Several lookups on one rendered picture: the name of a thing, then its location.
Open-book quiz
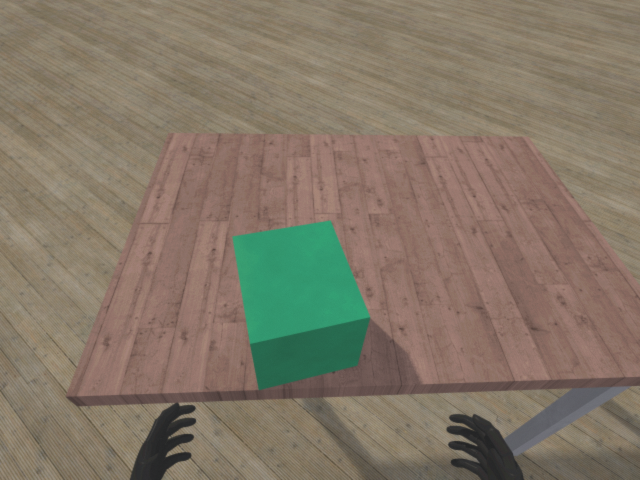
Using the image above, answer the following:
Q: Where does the table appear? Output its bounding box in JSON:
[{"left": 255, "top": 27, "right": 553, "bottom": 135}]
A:
[{"left": 66, "top": 133, "right": 640, "bottom": 456}]

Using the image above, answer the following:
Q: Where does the carton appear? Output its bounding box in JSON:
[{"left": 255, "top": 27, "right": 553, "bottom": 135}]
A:
[{"left": 232, "top": 221, "right": 370, "bottom": 390}]

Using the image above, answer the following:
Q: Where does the robot right hand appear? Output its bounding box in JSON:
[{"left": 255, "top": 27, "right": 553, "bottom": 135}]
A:
[{"left": 446, "top": 414, "right": 524, "bottom": 480}]

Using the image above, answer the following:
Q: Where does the robot left hand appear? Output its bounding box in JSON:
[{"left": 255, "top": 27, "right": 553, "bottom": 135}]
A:
[{"left": 130, "top": 403, "right": 196, "bottom": 480}]

